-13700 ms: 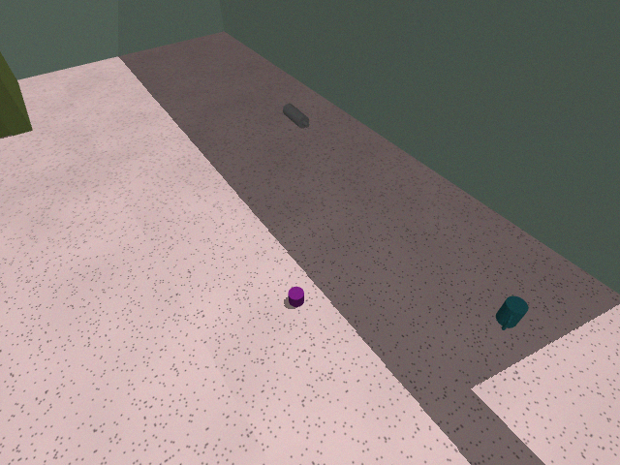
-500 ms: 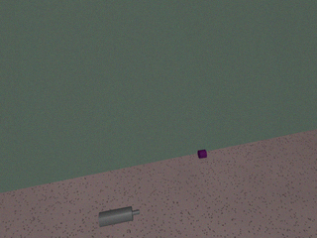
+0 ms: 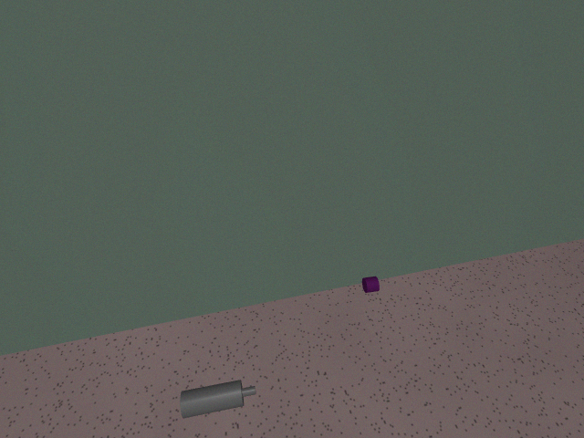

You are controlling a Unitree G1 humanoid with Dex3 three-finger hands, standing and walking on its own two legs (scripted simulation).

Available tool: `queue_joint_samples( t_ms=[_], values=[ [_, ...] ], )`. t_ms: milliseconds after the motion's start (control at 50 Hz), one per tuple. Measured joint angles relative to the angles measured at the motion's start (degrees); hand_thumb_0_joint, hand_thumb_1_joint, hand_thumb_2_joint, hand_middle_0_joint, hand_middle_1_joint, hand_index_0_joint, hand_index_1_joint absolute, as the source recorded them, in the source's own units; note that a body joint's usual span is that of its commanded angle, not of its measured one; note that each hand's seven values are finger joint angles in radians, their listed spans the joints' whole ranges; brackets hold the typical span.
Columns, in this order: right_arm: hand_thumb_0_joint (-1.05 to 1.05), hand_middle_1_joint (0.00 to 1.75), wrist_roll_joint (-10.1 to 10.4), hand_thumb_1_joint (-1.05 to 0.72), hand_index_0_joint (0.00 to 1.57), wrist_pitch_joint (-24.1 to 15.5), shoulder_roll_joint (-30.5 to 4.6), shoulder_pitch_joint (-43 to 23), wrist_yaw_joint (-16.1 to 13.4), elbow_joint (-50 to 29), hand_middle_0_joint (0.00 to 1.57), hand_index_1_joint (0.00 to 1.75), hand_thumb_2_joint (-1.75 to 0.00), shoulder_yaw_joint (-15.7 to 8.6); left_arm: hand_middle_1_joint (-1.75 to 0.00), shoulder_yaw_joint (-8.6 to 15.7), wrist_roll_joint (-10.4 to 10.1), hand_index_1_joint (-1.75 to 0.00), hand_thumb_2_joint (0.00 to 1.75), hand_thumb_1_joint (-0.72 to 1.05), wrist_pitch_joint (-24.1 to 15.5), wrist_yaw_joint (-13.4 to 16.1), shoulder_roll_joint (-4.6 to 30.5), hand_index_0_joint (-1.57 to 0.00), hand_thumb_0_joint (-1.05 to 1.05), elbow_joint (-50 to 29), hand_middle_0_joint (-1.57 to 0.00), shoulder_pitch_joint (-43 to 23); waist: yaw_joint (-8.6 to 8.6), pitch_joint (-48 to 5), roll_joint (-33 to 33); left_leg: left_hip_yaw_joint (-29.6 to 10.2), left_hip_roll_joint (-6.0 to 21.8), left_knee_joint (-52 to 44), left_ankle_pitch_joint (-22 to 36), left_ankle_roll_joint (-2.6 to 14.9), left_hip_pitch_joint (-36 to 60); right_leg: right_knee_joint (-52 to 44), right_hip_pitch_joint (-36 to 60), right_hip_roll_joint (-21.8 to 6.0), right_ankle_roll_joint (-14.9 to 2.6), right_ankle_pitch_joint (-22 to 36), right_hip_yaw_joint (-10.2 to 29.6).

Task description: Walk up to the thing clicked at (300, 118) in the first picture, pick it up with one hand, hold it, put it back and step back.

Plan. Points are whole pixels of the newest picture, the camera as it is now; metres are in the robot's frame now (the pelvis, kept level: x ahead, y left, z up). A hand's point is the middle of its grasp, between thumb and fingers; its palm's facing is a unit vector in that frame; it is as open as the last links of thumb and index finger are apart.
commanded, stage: walk up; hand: left
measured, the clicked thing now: (219, 397) +0.42 +0.23 -0.74
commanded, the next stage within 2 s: none
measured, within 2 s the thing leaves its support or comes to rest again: neither
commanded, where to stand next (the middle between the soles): +0.03 -0.01 m, yaw +3 degrees
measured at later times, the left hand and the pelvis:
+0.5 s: hand out of the picture +0.06 +0.22 -0.15, palm faces +0.02 -0.87 -0.49, open 7.4 cm; pelvis -0.01 -0.06 -0.02, yaw +2 degrees
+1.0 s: hand out of the picture -0.06 +0.35 -0.18, palm faces +0.15 -0.88 -0.44, open 7.4 cm; pelvis -0.05 +0.03 -0.03, yaw +9 degrees
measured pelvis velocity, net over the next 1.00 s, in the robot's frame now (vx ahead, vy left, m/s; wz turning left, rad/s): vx -0.05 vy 0.03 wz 0.16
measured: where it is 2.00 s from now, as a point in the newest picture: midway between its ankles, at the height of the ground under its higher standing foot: outside the picture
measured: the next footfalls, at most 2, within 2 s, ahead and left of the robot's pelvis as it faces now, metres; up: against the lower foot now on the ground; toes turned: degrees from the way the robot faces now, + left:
right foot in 0.32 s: +0.11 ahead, -0.19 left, +0.00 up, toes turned -1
left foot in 0.80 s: -0.03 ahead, +0.17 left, +0.00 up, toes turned +9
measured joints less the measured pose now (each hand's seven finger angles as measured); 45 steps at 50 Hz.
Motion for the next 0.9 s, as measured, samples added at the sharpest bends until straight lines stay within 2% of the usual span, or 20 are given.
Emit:
queue_joint_samples(
  t_ms=[80,160,200,240,280,300,320,340,380,420,480,560,640,700,780,800,820,840,860,900],
  values=[
    [0.01,0.3,0.0,-0.91,0.21,-0.3,0.0,0.4,0.1,-0.2,0.21,0.3,-0.9,-0.1,-0.3,0.3,0.4,-0.3,0.9,0.91,0.2,-0.5,0.2,-0.21,0.01,-0.4,-0.21,0.1,0.05,0.1,-0.1,0.2,-0.1,0.4,0.0,0.25,-0.4,1.3,-0.9,-0.1,-0.08,-0.4,0.2],
    [0.0,0.3,-0.2,-0.9,0.21,-2.4,0.1,3.7,0.0,-2.5,0.21,0.3,-0.9,-1.6,-0.3,1.9,1.8,-0.3,0.9,0.91,1.8,-2.0,2.1,-0.21,0.01,-2.1,-0.21,1.3,-0.03,0.0,-1.7,1.3,-0.6,2.2,-1.7,1.17,-0.5,19.4,-8.8,-0.9,-1.48,-12.1,0.0],
    [0.0,0.3,-0.6,-0.9,0.21,-2.8,-0.4,6.1,-0.3,-3.2,0.21,0.3,-0.9,-2.1,-0.3,2.6,1.8,-0.3,0.9,0.91,2.2,-2.7,3.1,-0.21,0.01,-3.2,-0.21,1.9,-0.74,0.2,-1.9,0.8,-0.3,2.3,-2.0,1.54,-0.2,26.1,-12.7,-1.5,-1.7,-13.9,0.1],
    [0.0,0.3,-1.1,-0.9,0.21,-2.7,-1.3,8.2,-0.3,-3.5,0.21,0.3,-0.9,-2.5,-0.3,3.0,1.5,-0.3,0.9,0.91,1.9,-3.3,4.0,-0.21,0.01,-4.4,-0.21,2.3,-0.99,0.9,-1.9,0.2,0.2,2.4,-2.3,1.21,0.2,26.9,-15.2,-2.8,-1.71,-14.4,0.5],
    [0.0,0.3,-1.4,-0.9,0.21,-1.7,-2.3,9.4,0.0,-3.5,0.21,0.3,-0.9,-2.6,-0.3,3.0,0.8,-0.3,0.9,0.91,0.8,-3.1,4.6,-0.21,0.01,-5.0,-0.21,2.8,-1.16,1.9,-1.4,-0.4,1.2,3.8,-3.0,-0.22,0.1,22.1,-15.7,-4.0,-1.12,-11.6,0.5],
    [0.0,0.3,-1.5,-0.9,0.21,-0.6,-2.9,9.4,0.2,-3.6,0.21,0.3,-0.9,-2.6,-0.3,3.0,0.5,-0.3,0.9,0.91,0.0,-2.6,4.6,-0.21,0.01,-5.2,-0.21,3.0,-1.2,2.6,-0.9,-0.7,1.8,5.9,-4.0,-0.99,-0.6,17.7,-15.1,-4.3,-0.26,-7.1,0.2],
    [0.0,0.3,-1.6,-0.9,0.21,0.9,-3.3,9.2,0.5,-4.0,0.21,0.3,-0.9,-2.8,-0.3,3.0,0.1,-0.3,0.9,0.91,-0.8,-1.8,4.8,-0.21,0.01,-5.6,-0.21,3.4,-1.13,3.3,-0.6,-1.0,2.4,9.4,-5.8,-1.1,-2.1,14.3,-14.6,-4.6,1.29,0.8,-0.3],
    [0.01,0.3,-1.7,-0.9,0.21,2.5,-3.9,8.5,0.7,-4.6,0.21,0.3,-0.9,-3.0,-0.3,3.2,-0.1,-0.3,0.9,0.91,-1.4,-0.6,4.3,-0.21,0.01,-5.8,-0.21,3.5,-1.18,4.5,0.6,-2.9,2.5,14.5,-9.6,-0.34,-4.3,15.0,-15.1,-3.8,2.14,3.5,-0.9],
    [0.01,0.3,-1.4,-0.91,0.21,5.1,-5.2,7.1,0.6,-6.4,0.21,0.3,-0.9,-3.8,-0.3,2.9,0.3,-0.3,0.9,0.91,-1.2,1.2,2.4,-0.21,0.01,-6.6,-0.21,3.6,-1.16,6.3,3.4,-8.8,-0.5,25.5,-17.1,0.83,-9.7,16.0,-16.2,-2.5,1.81,2.3,-1.9],
    [0.01,0.3,-1.0,-0.91,0.2,6.4,-6.0,6.2,0.7,-8.5,0.21,0.3,-0.9,-4.6,-0.3,2.2,0.6,-0.3,0.9,0.91,-0.5,1.9,0.9,-0.21,0.01,-7.5,-0.21,3.6,-0.95,7.4,5.2,-10.8,-4.1,35.5,-20.5,1.48,-14.5,15.1,-16.7,-2.4,1.29,2.5,-2.3],
    [0.01,0.3,-1.2,-0.91,0.2,6.8,-6.5,5.9,1.3,-10.9,0.2,0.3,-0.9,-5.1,-0.3,2.0,0.4,-0.3,0.9,0.9,0.1,2.6,-0.2,-0.21,0.01,-9.0,-0.21,3.2,-1.2,8.2,6.9,-10.8,-6.2,46.1,-19.5,1.07,-19.6,13.9,-17.3,-2.9,0.96,3.4,-3.6],
    [0.0,0.3,-2.7,-0.91,0.2,7.6,-6.9,7.1,2.2,-13.2,0.2,0.3,-0.9,-5.5,-0.3,2.5,0.2,-0.3,0.9,0.9,-0.8,3.4,0.0,-0.21,0.01,-11.5,-0.21,3.1,-0.81,7.3,8.1,-11.6,-5.7,52.7,-16.7,0.54,-21.4,15.9,-18.9,-4.3,1.02,2.6,-5.5],
    [0.0,0.3,-3.5,-0.91,0.2,8.0,-7.6,7.4,3.1,-14.6,0.21,0.3,-0.9,-5.9,-0.3,2.7,0.5,-0.3,0.9,0.9,-2.3,4.0,0.9,-0.21,0.01,-13.9,-0.21,4.1,-0.34,5.8,8.6,-12.7,-3.4,50.2,-15.6,0.04,-20.1,18.9,-20.1,-6.5,1.59,1.3,-6.9],
    [0.01,0.3,-3.5,-0.91,0.2,7.9,-8.0,6.7,4.2,-15.7,0.21,0.3,-0.9,-6.2,-0.3,2.9,1.3,-0.3,0.9,0.9,-3.2,4.1,2.6,-0.22,0.01,-14.9,-0.21,5.4,0.09,5.0,8.3,-12.0,-1.0,44.8,-17.1,-0.1,-19.0,21.0,-20.9,-8.5,1.73,0.5,-7.4],
    [0.01,0.3,-1.9,-0.91,0.2,6.6,-8.0,6.2,5.4,-16.3,0.2,0.3,-0.9,-6.2,-0.3,3.6,2.7,-0.3,0.9,0.9,-2.8,3.7,6.0,-0.22,0.01,-14.9,-0.21,6.9,1.17,3.5,5.9,-6.7,1.8,33.2,-20.8,1.38,-15.7,24.0,-22.7,-11.6,1.45,-0.7,-6.9],
    [0.0,0.3,-1.4,-0.91,0.2,6.0,-7.9,6.6,5.4,-16.2,0.2,0.3,-0.9,-6.2,-0.3,3.9,2.8,-0.3,0.9,0.9,-2.2,3.5,6.9,-0.22,0.01,-14.7,-0.21,7.1,1.51,2.7,5.0,-5.2,1.9,29.1,-19.0,1.66,-13.9,25.6,-23.7,-12.3,1.36,-2.2,-6.2],
    [0.0,0.3,-1.1,-0.91,0.2,5.2,-7.5,6.8,5.2,-15.9,0.2,0.3,-0.9,-6.3,-0.3,4.1,2.8,-0.3,0.9,0.9,-1.5,3.4,7.8,-0.21,0.01,-14.3,-0.21,7.1,1.81,2.6,3.5,-4.2,1.0,27.8,-15.2,0.57,-13.2,28.5,-25.0,-13.0,1.01,-6.1,-4.4],
    [0.0,0.3,-1.1,-0.91,0.2,4.6,-7.0,7.1,4.7,-15.6,0.21,0.3,-0.9,-6.1,-0.3,4.4,2.5,-0.3,0.9,0.9,-0.6,3.5,8.5,-0.21,0.01,-13.7,-0.21,7.3,2.24,2.5,1.9,-3.1,0.0,28.6,-14.5,-0.28,-13.1,32.1,-26.3,-12.8,0.03,-12.3,-1.8],
    [0.0,0.3,-1.3,-0.91,0.2,4.2,-6.5,7.6,4.2,-15.3,0.21,0.3,-0.9,-5.6,-0.3,4.6,2.1,-0.3,0.9,0.9,0.2,3.7,8.6,-0.21,0.01,-12.9,-0.21,7.8,2.35,1.8,1.3,-2.5,-0.1,29.4,-14.9,-0.66,-13.3,36.1,-27.9,-10.6,-0.35,-15.9,0.7],
    [0.0,0.3,-1.3,-0.91,0.2,3.8,-5.2,8.6,3.4,-14.0,0.21,0.3,-0.9,-4.3,-0.3,4.3,1.4,-0.3,0.9,0.9,1.2,3.6,8.5,-0.21,0.01,-10.7,-0.21,8.7,0.69,0.0,1.2,-3.4,0.2,28.9,-15.1,0.22,-13.4,42.1,-29.4,-5.6,-0.67,-16.5,2.7]
  ],
)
